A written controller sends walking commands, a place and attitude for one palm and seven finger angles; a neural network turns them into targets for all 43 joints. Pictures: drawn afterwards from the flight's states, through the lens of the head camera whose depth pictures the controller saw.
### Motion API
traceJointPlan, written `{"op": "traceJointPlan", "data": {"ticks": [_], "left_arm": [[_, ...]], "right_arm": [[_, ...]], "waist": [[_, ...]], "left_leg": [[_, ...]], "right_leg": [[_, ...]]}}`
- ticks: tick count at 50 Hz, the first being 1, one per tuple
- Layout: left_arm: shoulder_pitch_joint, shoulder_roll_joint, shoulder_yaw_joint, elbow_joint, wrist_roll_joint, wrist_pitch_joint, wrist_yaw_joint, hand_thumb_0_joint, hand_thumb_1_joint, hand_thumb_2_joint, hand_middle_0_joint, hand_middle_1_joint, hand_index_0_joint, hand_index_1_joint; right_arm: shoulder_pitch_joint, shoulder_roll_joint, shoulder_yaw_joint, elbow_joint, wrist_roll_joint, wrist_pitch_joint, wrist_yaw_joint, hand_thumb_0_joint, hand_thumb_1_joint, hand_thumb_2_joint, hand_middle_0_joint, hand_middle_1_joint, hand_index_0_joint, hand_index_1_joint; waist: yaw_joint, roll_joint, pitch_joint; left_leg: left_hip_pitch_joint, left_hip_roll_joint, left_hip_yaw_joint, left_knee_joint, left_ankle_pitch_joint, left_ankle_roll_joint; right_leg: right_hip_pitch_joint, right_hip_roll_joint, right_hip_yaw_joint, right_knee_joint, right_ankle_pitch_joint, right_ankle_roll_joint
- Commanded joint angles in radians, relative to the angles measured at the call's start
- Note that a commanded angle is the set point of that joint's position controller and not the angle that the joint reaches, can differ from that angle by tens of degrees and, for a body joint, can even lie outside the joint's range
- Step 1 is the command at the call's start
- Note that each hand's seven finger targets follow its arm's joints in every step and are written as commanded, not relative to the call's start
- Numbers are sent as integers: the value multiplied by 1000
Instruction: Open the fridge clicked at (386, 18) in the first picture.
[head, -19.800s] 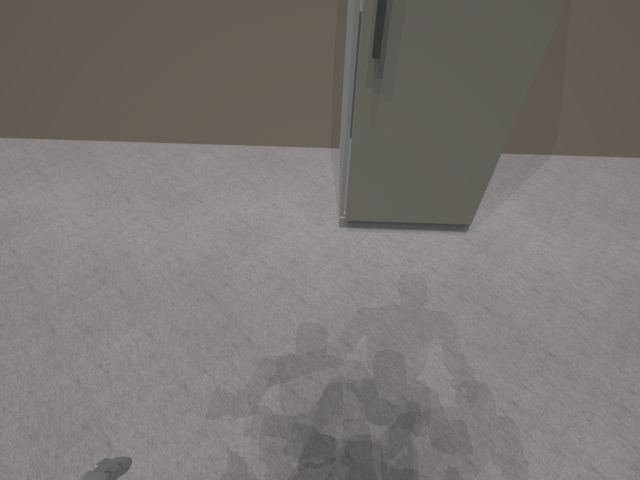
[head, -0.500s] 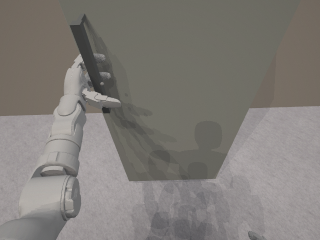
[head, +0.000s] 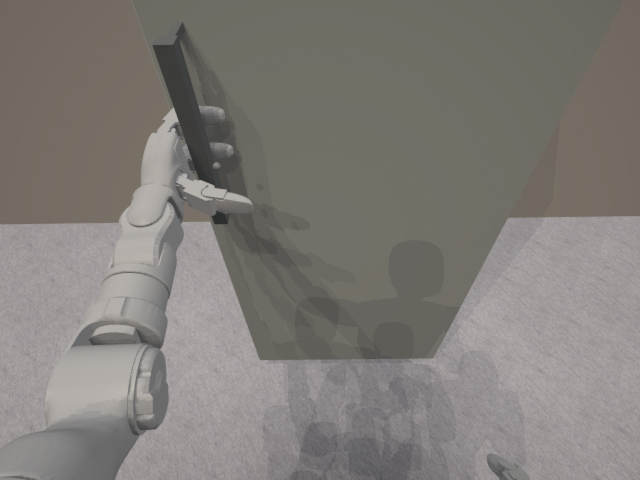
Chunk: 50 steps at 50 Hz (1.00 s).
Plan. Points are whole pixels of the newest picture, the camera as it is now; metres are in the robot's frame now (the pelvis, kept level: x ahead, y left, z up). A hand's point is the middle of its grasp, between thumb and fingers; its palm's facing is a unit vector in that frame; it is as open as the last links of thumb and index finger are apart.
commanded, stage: slide the fingers in behind the handle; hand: left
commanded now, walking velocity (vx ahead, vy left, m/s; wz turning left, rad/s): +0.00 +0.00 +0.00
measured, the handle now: (202, 138) +0.51 +0.17 +0.16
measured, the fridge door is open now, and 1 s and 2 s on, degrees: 0 0 0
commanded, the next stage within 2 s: grip the handle and tug to test in 0.02 s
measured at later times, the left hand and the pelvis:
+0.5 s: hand (217, 166) +0.46 +0.14 +0.15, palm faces +0.03 -1.00 -0.02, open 10.6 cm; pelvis +0.00 +0.00 +0.00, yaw +0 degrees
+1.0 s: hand (217, 165) +0.46 +0.14 +0.15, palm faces +0.04 -1.00 -0.01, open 5.3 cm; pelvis +0.01 +0.00 +0.00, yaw +0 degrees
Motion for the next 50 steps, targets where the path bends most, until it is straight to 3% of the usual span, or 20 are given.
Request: {"op": "traceJointPlan", "data": {"ticks": [1,2,3,6,9,13,14,17,18,20,24,28,32,34,36,41,42,44,46,50], "left_arm": [[-500,186,27,-235,-13,-78,-6,0,-500,300,-300,-1200,-300,-1200],[-500,205,42,-242,-10,-83,-3,0,-500,300,-300,-1200,-300,-1200],[-486,165,13,-241,-12,-82,-8,0,-500,300,-300,-1200,-300,-1200],[-463,212,54,-261,-11,-86,-4,0,-500,300,-300,-1200,-300,-1200],[-460,202,42,-242,-9,-72,-8,0,-360,360,-315,-1220,-315,-1220],[-517,177,11,-284,-4,-72,-1,0,-173,440,-335,-1247,-335,-1247],[-501,179,21,-270,-8,-71,1,0,-127,460,-340,-1253,-340,-1253],[-475,199,47,-244,-14,-67,6,0,13,520,-355,-1273,-355,-1273],[-503,180,19,-264,-11,-69,4,0,60,540,-360,-1280,-360,-1280],[-487,198,33,-271,-6,-75,6,0,153,580,-370,-1293,-370,-1293],[-490,163,4,-268,-4,-76,3,0,340,660,-390,-1320,-390,-1320],[-489,157,2,-250,-8,-71,2,0,527,740,-410,-1347,-410,-1347],[-522,159,-3,-264,-1,-78,6,0,713,820,-430,-1373,-430,-1373],[-504,164,8,-240,-6,-75,6,0,807,860,-440,-1387,-440,-1387],[-516,170,6,-240,-8,-80,2,0,900,900,-450,-1400,-450,-1400],[-531,131,-25,-250,-8,-82,-3,0,900,900,-450,-1400,-450,-1400],[-511,166,5,-232,-5,-80,-1,0,900,900,-450,-1400,-450,-1400],[-531,151,-9,-235,-9,-81,-1,0,900,900,-450,-1400,-450,-1400],[-507,186,18,-244,-6,-84,-2,0,900,900,-450,-1400,-450,-1400],[-513,185,15,-211,-5,-75,-7,0,900,900,-450,-1400,-450,-1400]], "right_arm": [[14,-128,-52,-117,-5,-43,-8,0,-900,-900,200,300,200,300],[15,-129,-54,-114,-4,-44,-8,0,-900,-900,200,300,200,300],[13,-126,-52,-120,-5,-45,-5,0,-900,-900,200,300,200,300],[15,-130,-56,-122,-5,-42,-6,0,-900,-900,200,300,200,300],[16,-131,-56,-119,-2,-38,-7,0,-900,-900,200,300,200,300],[14,-127,-57,-119,-2,-40,-9,0,-900,-900,200,300,200,300],[19,-127,-58,-115,-3,-41,-9,0,-900,-900,200,300,200,300],[23,-131,-59,-111,-4,-40,-11,0,-900,-900,200,300,200,300],[21,-130,-57,-111,-4,-39,-10,0,-900,-900,200,300,200,300],[25,-133,-62,-113,-6,-40,-10,0,-900,-900,200,300,200,300],[19,-127,-59,-112,-3,-41,-7,0,-900,-900,200,300,200,300],[25,-129,-59,-110,-4,-40,-7,0,-900,-900,200,300,200,300],[25,-127,-60,-107,-5,-44,-7,0,-900,-900,200,300,200,300],[27,-130,-59,-106,-6,-44,-6,0,-900,-900,200,300,200,300],[29,-131,-57,-106,-5,-41,-8,0,-900,-900,200,300,200,300],[24,-124,-58,-105,-4,-46,-5,0,-900,-900,200,300,200,300],[31,-130,-59,-101,-6,-44,-6,0,-900,-900,200,300,200,300],[28,-129,-58,-103,-6,-45,-6,0,-900,-900,200,300,200,300],[28,-130,-59,-106,-7,-43,-7,0,-900,-900,200,300,200,300],[27,-132,-56,-106,-5,-36,-10,0,-900,-900,200,300,200,300]], "waist": [[-11,-35,-349],[-10,-40,-351],[-10,-47,-345],[1,-34,-368],[-8,-66,-331],[-20,6,-337],[-16,-30,-339],[-11,-60,-346],[-22,-31,-345],[-13,-49,-365],[-20,-16,-344],[-21,-44,-342],[-22,-9,-356],[-23,-58,-350],[-25,-55,-353],[-30,1,-344],[-23,-37,-355],[-32,-60,-342],[-18,-51,-370],[-24,-59,-329]], "left_leg": [[40,-5,-42,-67,275,10],[39,-4,-41,-66,272,9],[39,-4,-41,-68,279,9],[43,-3,-38,-66,307,9],[22,-1,-37,-74,268,9],[58,-1,-40,-72,276,7],[58,0,-43,-71,288,7],[46,1,-42,-72,285,9],[51,0,-38,-73,286,7],[60,2,-40,-70,299,9],[57,0,-35,-70,291,8],[59,1,-39,-70,300,9],[68,-2,-43,-68,287,7],[52,-3,-42,-67,278,11],[48,-4,-42,-70,279,12],[69,-4,-41,-61,293,9],[58,-4,-44,-62,285,9],[50,-4,-43,-65,274,12],[52,-4,-42,-63,295,13],[33,-5,-38,-66,272,15]], "right_leg": [[251,28,37,-13,288,-27],[255,29,37,-13,286,-27],[254,30,35,-11,294,-28],[274,29,39,-9,317,-28],[264,30,34,-18,289,-26],[235,31,35,-22,276,-27],[242,33,32,-21,284,-28],[259,34,32,-21,291,-26],[251,32,34,-22,294,-25],[261,33,34,-20,300,-25],[248,32,35,-21,301,-27],[247,34,32,-21,307,-26],[239,32,33,-19,286,-28],[248,33,34,-22,293,-25],[259,31,34,-21,296,-25],[228,31,33,-19,298,-27],[241,32,31,-17,295,-26],[241,33,33,-21,295,-24],[263,31,35,-14,313,-25],[254,29,37,-22,299,-24]]}}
